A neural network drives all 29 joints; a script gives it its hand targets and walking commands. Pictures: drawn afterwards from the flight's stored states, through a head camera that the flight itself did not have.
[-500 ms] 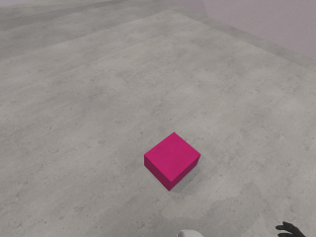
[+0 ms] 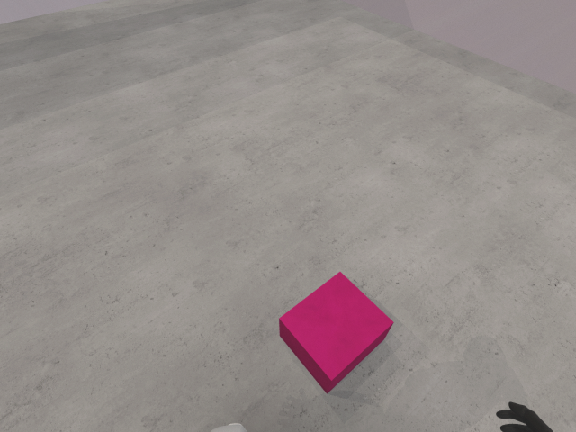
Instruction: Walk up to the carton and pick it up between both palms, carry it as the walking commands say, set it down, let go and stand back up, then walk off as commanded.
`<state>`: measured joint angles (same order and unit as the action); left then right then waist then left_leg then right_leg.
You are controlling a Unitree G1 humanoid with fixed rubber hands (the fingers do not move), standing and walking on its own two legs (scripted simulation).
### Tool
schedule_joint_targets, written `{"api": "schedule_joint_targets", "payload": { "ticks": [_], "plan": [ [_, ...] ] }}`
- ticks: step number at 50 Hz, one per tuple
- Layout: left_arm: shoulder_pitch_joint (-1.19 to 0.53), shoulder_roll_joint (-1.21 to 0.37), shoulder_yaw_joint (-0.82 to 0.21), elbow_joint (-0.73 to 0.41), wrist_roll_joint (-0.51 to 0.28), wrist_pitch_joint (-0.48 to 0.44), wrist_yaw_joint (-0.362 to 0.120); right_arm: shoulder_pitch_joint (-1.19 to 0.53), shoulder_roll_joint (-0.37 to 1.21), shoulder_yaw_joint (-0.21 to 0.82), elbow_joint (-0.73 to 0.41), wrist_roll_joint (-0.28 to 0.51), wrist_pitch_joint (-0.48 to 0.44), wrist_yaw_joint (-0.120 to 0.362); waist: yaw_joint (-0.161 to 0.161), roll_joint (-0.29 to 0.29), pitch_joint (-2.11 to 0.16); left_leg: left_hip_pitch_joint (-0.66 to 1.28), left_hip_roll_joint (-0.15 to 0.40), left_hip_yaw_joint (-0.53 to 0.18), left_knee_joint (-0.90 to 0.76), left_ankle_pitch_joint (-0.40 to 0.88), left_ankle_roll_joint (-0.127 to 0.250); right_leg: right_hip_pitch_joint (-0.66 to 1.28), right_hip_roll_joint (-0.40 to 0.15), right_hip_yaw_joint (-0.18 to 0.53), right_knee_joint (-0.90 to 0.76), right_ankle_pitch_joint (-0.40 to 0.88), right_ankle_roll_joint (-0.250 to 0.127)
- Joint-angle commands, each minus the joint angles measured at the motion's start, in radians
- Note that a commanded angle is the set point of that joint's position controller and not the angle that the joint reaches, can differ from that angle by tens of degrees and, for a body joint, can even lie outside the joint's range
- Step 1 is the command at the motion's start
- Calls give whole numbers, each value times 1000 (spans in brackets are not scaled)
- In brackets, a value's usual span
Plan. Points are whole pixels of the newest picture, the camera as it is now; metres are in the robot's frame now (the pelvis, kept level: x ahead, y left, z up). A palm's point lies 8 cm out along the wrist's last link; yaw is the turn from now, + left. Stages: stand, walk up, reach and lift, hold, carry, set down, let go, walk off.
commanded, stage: walk up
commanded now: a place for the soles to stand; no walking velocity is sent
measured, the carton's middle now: (333, 329) +0.54 -0.13 -0.68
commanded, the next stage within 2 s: none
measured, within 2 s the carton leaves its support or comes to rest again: neither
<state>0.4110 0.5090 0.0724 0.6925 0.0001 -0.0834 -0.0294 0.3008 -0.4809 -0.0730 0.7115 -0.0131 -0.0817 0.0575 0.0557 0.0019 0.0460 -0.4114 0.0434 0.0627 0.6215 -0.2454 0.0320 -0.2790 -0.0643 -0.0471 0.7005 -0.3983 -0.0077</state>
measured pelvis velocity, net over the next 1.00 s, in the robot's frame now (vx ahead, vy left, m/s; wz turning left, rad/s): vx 0.09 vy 0.03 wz -0.09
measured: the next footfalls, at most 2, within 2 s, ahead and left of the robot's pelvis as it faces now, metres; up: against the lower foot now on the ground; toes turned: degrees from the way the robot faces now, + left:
right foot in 0.24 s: +0.15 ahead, -0.13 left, +0.00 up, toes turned -2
left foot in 1.16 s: +0.21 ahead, +0.25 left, +0.00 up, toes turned -13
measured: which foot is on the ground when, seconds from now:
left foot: down 0.00-0.84, up 0.86-1.00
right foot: down 0.00-0.00, up 0.02-0.22, down 0.24-1.00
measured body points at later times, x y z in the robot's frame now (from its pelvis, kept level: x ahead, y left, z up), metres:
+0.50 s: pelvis +0.08 -0.01 +0.00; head +0.09 -0.02 +0.45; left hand +0.20 +0.32 -0.09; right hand +0.18 -0.33 -0.11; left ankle +0.09 +0.13 -0.72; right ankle +0.11 -0.13 -0.72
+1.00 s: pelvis +0.09 +0.03 +0.01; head +0.12 +0.01 +0.46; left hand +0.13 +0.40 -0.06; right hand +0.25 -0.32 -0.07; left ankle +0.12 +0.19 -0.67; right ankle +0.11 -0.13 -0.72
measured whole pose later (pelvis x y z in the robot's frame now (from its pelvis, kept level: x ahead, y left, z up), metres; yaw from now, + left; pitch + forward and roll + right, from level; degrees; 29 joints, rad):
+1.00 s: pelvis +0.09 +0.03 +0.01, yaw -5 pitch +0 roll -1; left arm 0.37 0.47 0.08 0.92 0.03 -0.08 0.09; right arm 0.02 -0.50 -0.11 0.75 -0.07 0.07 0.12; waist 0.01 0.07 0.08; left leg -0.50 0.05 -0.08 0.98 -0.43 -0.01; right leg -0.30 -0.02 0.07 0.51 -0.22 0.00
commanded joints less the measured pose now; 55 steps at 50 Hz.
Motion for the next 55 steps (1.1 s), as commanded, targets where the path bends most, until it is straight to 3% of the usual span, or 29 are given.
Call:
{"api": "schedule_joint_targets", "payload": {
  "ticks": [1, 2, 3, 4, 6, 9, 11, 12, 13, 14, 15, 17, 18, 19, 20, 22, 24, 29, 41, 42, 43, 44, 46, 47, 49, 52, 55],
  "plan": [
    [-50, 45, -1, -91, -16, -7, 13, 192, -252, -79, -18, -16, -24, -33, -138, 212, -125, 488, 273, -491, -250, -229, 139, -435, 26, -13, 298, 17, -47],
    [-33, 112, 12, -66, 2, 4, 34, 170, -316, -95, -29, 6, -18, -36, -128, 194, -92, 379, 413, -671, -328, -214, 255, -474, 38, 57, 409, -152, -21],
    [-34, 155, 23, -43, 2, 11, 41, 128, -288, -86, -34, 22, -10, -36, -106, 100, -44, 303, 387, -608, -297, -133, 267, -433, 8, 115, 461, -140, -12],
    [-17, 152, 25, -20, -1, 11, 38, 96, -258, -74, -32, 22, -4, -38, -83, 93, -25, 249, 329, -487, -263, -57, 245, -393, -12, 106, 415, -122, -15],
    [30, 131, 28, 27, 3, 13, 28, 33, -236, -59, -33, 12, 6, -42, -62, 181, -2, 131, 230, -282, -224, 50, 206, -280, -11, 51, 284, -88, -16],
    [27, 90, 28, 55, 8, 15, 26, -24, -206, -38, -43, 2, 15, -42, -49, 194, -28, -7, 198, -189, -149, 201, 192, -95, 27, -1, 119, 10, -20],
    [24, 89, 34, 70, 18, 10, 35, -60, -179, -21, -42, 9, 26, -43, -17, 139, -58, -83, 154, -145, -39, 71, 133, 63, 62, -13, -58, 129, -38],
    [9, 109, 37, 68, 29, 6, 41, -56, -138, -5, -40, 11, 33, -44, -9, 72, -54, -133, 129, -133, 24, -42, 84, 108, 36, 49, -120, 128, -48],
    [-40, 159, 40, 49, 39, -2, 46, -31, -77, 13, -43, 14, 37, -43, -35, -84, -36, -183, 52, -79, 151, -138, 25, 56, -134, 318, -243, 72, -98],
    [-83, 232, 51, 43, 24, -4, 44, -24, -91, 4, -22, 22, 46, -53, -48, -135, -44, -86, -9, -53, 223, -310, -6, -104, -291, 526, -326, -16, -210],
    [-133, 225, 44, 48, 19, 0, 41, -22, -131, -6, 6, 22, 50, -58, -57, -84, -18, -15, 10, -84, 234, -302, 1, -164, -273, 480, -295, -9, -233],
    [-224, 157, 7, 60, 12, 13, 38, 9, -143, -6, 57, 14, 36, -60, -90, -89, -17, 113, 10, -73, 46, -151, 20, -205, -149, 281, -195, 68, -142],
    [-238, 122, -5, 73, 6, 18, 34, 2, -173, -11, 70, 6, 26, -61, -81, -58, -17, 117, 54, -158, -36, -100, 38, -206, -81, 199, -131, 106, -92],
    [-227, 107, -11, 90, -1, 22, 33, -46, -198, -7, 72, 5, 16, -58, -46, -15, -28, 68, 109, -240, -78, -47, 61, -148, -20, 139, -79, 145, -60],
    [-215, 115, -8, 112, -3, 22, 34, -82, -199, 0, 79, 10, 14, -55, -25, -5, -58, 37, 137, -252, -80, 47, 71, -57, -5, 108, -60, 166, -49],
    [-236, 123, -7, 139, -3, 21, 37, -109, -163, 17, 104, 20, 20, -56, -30, -38, -86, 42, 88, -165, -25, 130, 44, 16, -39, 138, -104, 233, -64],
    [-269, 133, -11, 155, -2, 20, 39, -104, -147, 22, 139, 23, 28, -58, -50, -34, -94, 106, 54, -121, -3, 141, 25, -7, -82, 176, -142, 296, -89],
    [-340, 111, -25, 198, -4, 31, 40, -153, -136, 27, 194, 20, 35, -56, -53, -30, -90, 136, 74, -140, -85, 140, 31, 19, -64, 131, -176, 266, -64],
    [-421, 94, -40, 317, -1, 38, 32, -258, -121, 39, 298, 12, 44, -51, -53, 4, -77, 205, 80, -141, -239, 127, 11, 108, -73, 105, -327, 266, -31],
    [-97, 235, 21, 308, 5, 40, 73, -333, -218, -35, 129, -57, 87, 1, -14, 67, -22, 73, 5, -4, 15, -209, -6, 78, -154, 334, -376, 96, -114],
    [-15, 301, 55, 310, 23, 25, 93, -354, -149, -32, 89, -67, 117, 22, 16, -72, -6, -240, -38, -79, 182, -333, -10, 258, -279, 602, -441, -53, -211],
    [10, 311, 80, 274, 30, 9, 110, -383, -117, -28, 45, -73, 134, 37, 15, -50, 6, -385, 17, -205, 338, -281, -11, 320, -350, 695, -448, -111, -262],
    [-47, 262, 76, 203, 26, -7, 134, -352, -116, -50, 16, -55, 139, 47, -44, 18, -10, -365, 49, -251, 415, -181, -30, 240, -308, 579, -431, -32, -249],
    [-55, 245, 75, 176, 32, -8, 139, -317, -128, -52, 4, -57, 136, 51, -54, -7, -59, -302, 52, -236, 419, -198, -43, 238, -263, 497, -383, 82, -228],
    [-63, 238, 69, 135, 36, -20, 127, -315, -130, -71, -47, -60, 151, 72, -67, -77, -44, -195, 51, -188, 393, -187, -52, 66, -178, 414, -354, 45, -211],
    [-22, 270, 81, 98, 50, -15, 135, -338, -133, -89, -109, -53, 169, 87, -55, -136, -3, -107, 36, -153, 333, -224, -49, -99, -159, 435, -345, -108, -212],
    [-27, 306, 88, 63, 52, -3, 138, -257, -160, -114, -131, -52, 162, 80, -84, -195, -27, 59, 10, -117, 253, -242, -28, -213, -130, 410, -267, -66, -187]
  ]
}}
